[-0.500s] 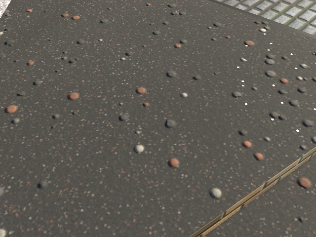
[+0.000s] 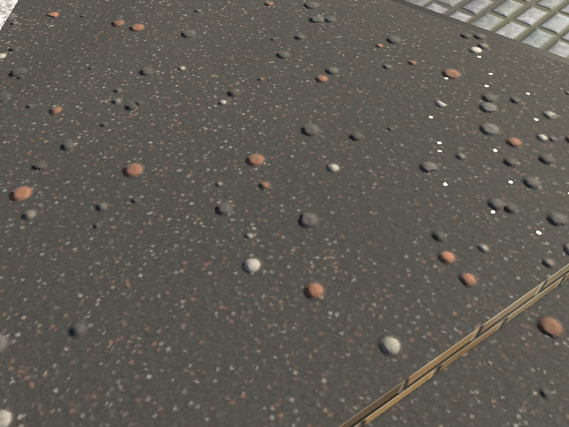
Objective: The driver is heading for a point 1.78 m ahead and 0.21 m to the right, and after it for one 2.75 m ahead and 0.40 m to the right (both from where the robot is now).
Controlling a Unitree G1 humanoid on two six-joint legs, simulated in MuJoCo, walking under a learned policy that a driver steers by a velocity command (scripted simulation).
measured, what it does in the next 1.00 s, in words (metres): climbs: left foot, then right foot 0.13 m higher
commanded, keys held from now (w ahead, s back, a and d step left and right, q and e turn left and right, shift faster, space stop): w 1.00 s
